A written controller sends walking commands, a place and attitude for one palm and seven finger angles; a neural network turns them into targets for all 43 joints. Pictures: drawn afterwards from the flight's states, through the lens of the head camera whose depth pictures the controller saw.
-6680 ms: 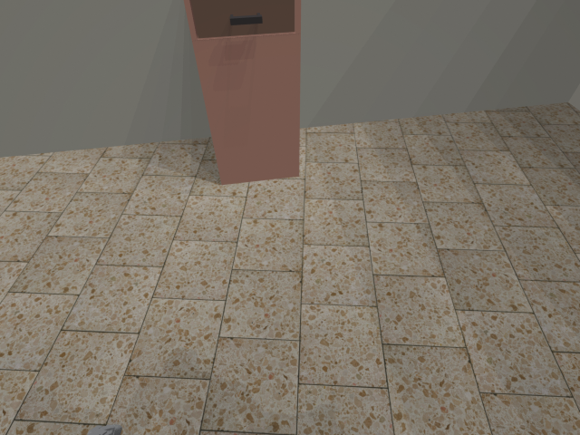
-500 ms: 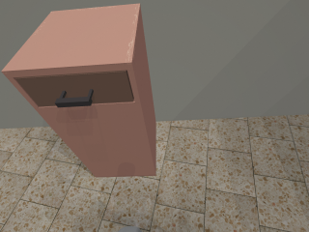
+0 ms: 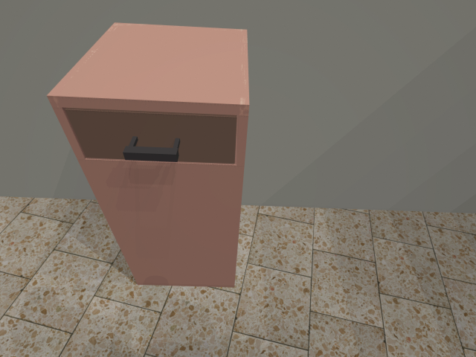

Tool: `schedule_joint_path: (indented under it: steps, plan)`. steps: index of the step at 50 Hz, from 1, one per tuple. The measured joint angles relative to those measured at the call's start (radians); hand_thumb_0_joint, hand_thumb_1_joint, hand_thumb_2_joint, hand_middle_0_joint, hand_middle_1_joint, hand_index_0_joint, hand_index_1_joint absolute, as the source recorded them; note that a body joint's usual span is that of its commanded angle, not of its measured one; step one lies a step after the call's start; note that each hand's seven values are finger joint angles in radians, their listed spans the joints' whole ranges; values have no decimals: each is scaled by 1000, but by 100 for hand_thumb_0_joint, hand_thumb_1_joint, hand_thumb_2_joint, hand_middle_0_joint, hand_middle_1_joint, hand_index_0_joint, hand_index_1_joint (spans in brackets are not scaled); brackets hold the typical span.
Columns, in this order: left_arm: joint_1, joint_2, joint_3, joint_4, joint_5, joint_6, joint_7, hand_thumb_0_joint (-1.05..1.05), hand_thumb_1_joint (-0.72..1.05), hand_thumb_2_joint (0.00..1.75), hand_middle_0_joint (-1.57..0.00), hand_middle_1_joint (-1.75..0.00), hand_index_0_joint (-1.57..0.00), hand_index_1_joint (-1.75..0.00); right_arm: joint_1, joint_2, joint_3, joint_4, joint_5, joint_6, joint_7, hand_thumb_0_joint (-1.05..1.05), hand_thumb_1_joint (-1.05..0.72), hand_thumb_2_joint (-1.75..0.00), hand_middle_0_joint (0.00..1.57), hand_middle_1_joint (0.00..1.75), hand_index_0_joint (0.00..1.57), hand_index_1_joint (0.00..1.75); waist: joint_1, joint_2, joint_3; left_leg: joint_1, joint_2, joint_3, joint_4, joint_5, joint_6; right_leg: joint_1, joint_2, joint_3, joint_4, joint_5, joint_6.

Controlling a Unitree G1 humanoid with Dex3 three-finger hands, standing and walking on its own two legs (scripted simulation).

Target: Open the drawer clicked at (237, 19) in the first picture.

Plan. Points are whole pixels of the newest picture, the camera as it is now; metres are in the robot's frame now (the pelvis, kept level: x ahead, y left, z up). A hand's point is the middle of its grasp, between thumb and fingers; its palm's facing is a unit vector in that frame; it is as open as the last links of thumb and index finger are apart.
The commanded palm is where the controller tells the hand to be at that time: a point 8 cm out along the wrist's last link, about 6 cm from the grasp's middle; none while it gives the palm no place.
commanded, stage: come to a stop and stand still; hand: left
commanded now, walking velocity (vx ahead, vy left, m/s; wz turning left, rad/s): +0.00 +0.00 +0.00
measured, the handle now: (153, 147) +0.52 +0.24 +0.05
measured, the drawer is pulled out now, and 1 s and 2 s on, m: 0.00 0.00 0.00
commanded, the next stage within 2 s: look again from close up in 0.28 s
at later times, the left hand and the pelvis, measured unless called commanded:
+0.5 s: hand out of the picture +0.02 +0.18 -0.16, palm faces +0.01 -0.98 -0.21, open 7.3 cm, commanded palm none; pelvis +0.00 +0.00 +0.01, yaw -1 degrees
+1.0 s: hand out of the picture -0.01 +0.14 -0.16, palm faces -0.03 -0.98 -0.20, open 7.3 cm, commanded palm +0.09 +0.19 -0.05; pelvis -0.01 -0.02 +0.01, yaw -2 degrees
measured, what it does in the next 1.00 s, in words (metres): stands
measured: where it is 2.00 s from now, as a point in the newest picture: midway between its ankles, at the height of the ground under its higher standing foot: outside the picture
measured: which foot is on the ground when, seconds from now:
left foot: down 0.00-1.00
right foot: down 0.00-1.00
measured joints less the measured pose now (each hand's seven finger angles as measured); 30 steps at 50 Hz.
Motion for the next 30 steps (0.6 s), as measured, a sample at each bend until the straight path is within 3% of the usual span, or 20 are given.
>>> schedule_joint_path:
  steps: [13, 21, 30]
  plan:
    - [-15, -34, -5, 19, 0, -7, 4, 0, 91, 90, -20, -30, -20, -30, 22, 9, -6, 74, 6, -2, -4, 0, -91, -89, 20, 30, 20, 30, -12, 8, 9, 45, -24, 34, -67, 33, 23, 29, -17, 35, -59, 40, 25]
    - [-12, -61, -8, 54, -2, -14, 8, 0, 91, 90, -20, -30, -20, -30, 44, 11, -13, 136, 9, -1, -7, 1, -91, -89, 20, 30, 20, 30, -22, 8, 27, 62, -18, 33, -95, 48, 12, 42, -11, 32, -76, 49, 36]
    - [-3, -91, -12, 94, -4, -22, 11, 0, 91, 90, -20, -30, -20, -30, 43, 25, -14, 180, 14, 3, -8, 1, -91, -89, 20, 30, 20, 30, -24, 17, 34, 73, 0, 25, -116, 62, -8, 50, 7, 22, -88, 55, 20]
